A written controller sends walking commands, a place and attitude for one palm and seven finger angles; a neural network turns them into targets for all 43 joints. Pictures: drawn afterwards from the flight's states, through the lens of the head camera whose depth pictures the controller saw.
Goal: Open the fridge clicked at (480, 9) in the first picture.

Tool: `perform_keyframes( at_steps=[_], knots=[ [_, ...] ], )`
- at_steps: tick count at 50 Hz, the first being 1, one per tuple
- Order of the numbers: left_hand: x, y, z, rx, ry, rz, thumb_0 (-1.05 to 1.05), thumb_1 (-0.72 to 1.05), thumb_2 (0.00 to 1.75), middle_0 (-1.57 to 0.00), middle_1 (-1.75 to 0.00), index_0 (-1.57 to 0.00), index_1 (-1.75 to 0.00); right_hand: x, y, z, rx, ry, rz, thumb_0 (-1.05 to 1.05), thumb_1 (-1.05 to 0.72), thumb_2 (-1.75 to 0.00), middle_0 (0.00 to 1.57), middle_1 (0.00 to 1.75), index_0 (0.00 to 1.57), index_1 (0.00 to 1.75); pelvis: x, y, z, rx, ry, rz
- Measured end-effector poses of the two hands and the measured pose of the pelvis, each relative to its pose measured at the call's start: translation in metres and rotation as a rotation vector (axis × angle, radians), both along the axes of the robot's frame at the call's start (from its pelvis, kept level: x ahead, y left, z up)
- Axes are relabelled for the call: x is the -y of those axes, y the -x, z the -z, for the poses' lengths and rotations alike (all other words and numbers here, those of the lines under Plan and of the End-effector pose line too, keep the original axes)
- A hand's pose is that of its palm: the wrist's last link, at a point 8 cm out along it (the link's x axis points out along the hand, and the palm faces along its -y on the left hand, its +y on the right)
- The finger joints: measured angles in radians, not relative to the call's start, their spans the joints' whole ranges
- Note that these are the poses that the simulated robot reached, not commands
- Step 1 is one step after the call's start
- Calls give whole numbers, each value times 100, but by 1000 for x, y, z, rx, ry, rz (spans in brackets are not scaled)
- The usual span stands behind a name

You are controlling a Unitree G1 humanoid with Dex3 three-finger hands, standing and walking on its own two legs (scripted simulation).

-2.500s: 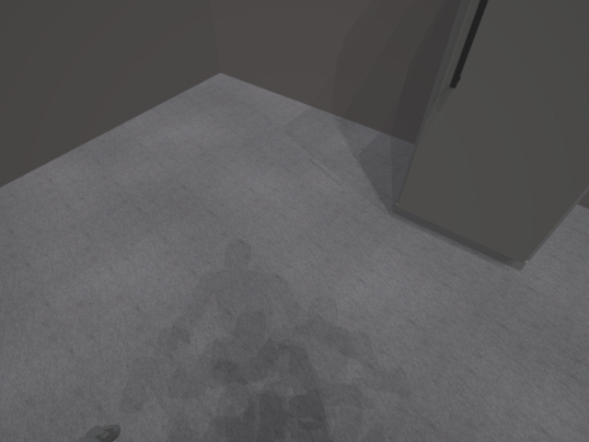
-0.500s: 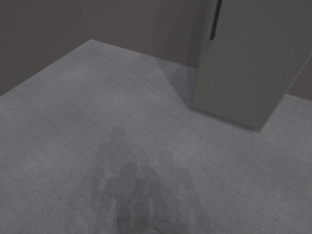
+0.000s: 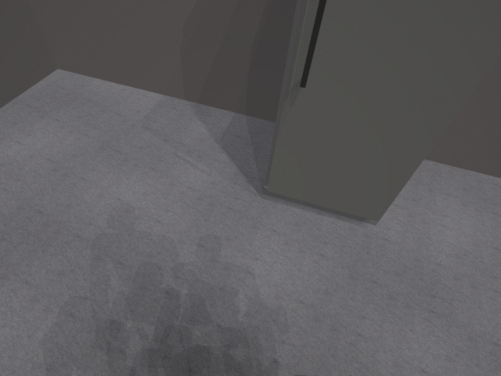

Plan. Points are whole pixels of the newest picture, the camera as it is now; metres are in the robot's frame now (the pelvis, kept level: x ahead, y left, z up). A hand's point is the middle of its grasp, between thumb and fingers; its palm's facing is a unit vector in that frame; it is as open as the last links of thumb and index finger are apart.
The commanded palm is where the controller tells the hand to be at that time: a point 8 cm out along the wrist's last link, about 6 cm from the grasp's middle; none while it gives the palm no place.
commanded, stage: walk to a spot facing it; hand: left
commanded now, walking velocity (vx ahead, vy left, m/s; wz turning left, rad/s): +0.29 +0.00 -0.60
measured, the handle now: (321, 6) +0.97 -0.10 +0.18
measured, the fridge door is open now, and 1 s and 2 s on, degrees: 0 0 0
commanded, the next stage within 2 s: take the last steps up to it in 0.28 s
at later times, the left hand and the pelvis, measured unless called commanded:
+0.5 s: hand (206, 277) +0.33 +0.11 -0.17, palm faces -0.26 -0.94 -0.21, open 7.4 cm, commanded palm none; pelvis +0.17 -0.03 -0.02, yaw -14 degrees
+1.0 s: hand (185, 267) +0.35 +0.16 -0.17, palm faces -0.22 -0.97 -0.12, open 7.4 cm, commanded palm none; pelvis +0.29 -0.01 +0.02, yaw -15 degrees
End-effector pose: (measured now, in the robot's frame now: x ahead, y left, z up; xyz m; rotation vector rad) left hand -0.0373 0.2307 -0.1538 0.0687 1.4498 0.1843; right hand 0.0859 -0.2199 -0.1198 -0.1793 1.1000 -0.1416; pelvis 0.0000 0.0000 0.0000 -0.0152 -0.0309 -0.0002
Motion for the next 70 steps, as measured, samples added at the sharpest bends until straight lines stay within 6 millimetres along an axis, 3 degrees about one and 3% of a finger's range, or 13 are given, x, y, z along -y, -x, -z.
perform_keyframes(
  at_steps=[4, 9, 16, 21, 28, 33, 39, 43, 49, 55, 59, 65, 70],
  knots=[
    [-23, -92, -13, 136, -27, 72, 1, 91, 90, -20, -30, -20, -30, 12, 21, -8, -76, 47, 95, -2, -95, -90, 20, 30, 21, 30, -10, -28, -9, -5, -3, 44],
    [-25, -189, -27, 247, -32, 158, 0, 91, 90, -20, -30, -20, -30, 10, 50, -6, -206, 41, 191, -2, -93, -90, 20, 30, 20, 30, -14, -64, -12, -9, -12, 97],
    [14, -299, -30, 289, -10, 317, 0, 91, 90, -20, -30, -20, -30, -7, 71, 9, -357, -41, 325, 0, -91, -90, 20, 30, 20, 30, -3, -113, -6, -9, -13, 178],
    [54, -361, -16, 338, -11, 413, 0, 91, 90, -20, -30, -20, -30, -5, 63, 34, -429, -112, 398, 0, -90, -90, 20, 30, 20, 30, 22, -151, 15, -14, -25, 224],
    [69, -370, -19, 306, -19, 406, 0, 90, 90, -20, -30, -20, -30, 26, -22, 35, -289, -91, 376, 0, -91, -90, 20, 30, 20, 30, 30, -176, 8, -3, -1, 259],
    [53, -371, -25, 275, -37, 385, -1, 92, 90, -21, -30, -21, -30, 41, -88, 16, -133, -54, 340, 0, -91, -90, 20, 30, 20, 30, 28, -196, -2, -21, 0, 265],
    [28, -369, -13, 226, -6, 323, 0, 91, 90, -20, -30, -21, -30, 36, -136, 2, -78, -8, 297, 0, -91, -90, 19, 30, 20, 30, 15, -228, -3, -29, 21, 258],
    [14, -368, -1, 149, 19, 301, 0, 91, 90, -20, -30, -20, -30, 20, -143, 0, -92, 12, 312, 0, -91, -90, 20, 30, 20, 30, 6, -252, -2, -27, 21, 262],
    [14, -390, -14, 86, 40, 314, 1, 91, 90, -20, -30, -20, -30, -5, -120, -10, -253, -16, 362, 0, -92, -90, 20, 30, 20, 30, 5, -288, -17, -39, 21, 262],
    [33, -431, -14, 45, 37, 352, 1, 91, 90, -20, -30, -20, -30, -27, -102, -11, -408, -82, 438, 0, -91, -90, 20, 30, 20, 30, 20, -324, -17, -43, 8, 283],
    [58, -478, -11, 51, 21, 400, 1, 92, 90, -20, -30, -20, -30, -32, -99, -7, -490, -136, 489, 0, -90, -90, 20, 30, 20, 30, 40, -349, -12, -41, -6, 292],
    [115, -568, -4, 194, -2, 447, 1, 92, 90, -20, -30, -20, -30, -12, -113, 16, -599, -223, 519, 0, -90, -90, 20, 30, 20, 30, 83, -394, 11, -34, -22, 288],
    [145, -596, -16, 273, -5, 387, 0, 91, 90, -20, -30, -20, -30, 45, -183, 28, -514, -192, 456, 0, -90, -90, 20, 30, 20, 30, 107, -420, 5, -15, -9, 259]
  ],
)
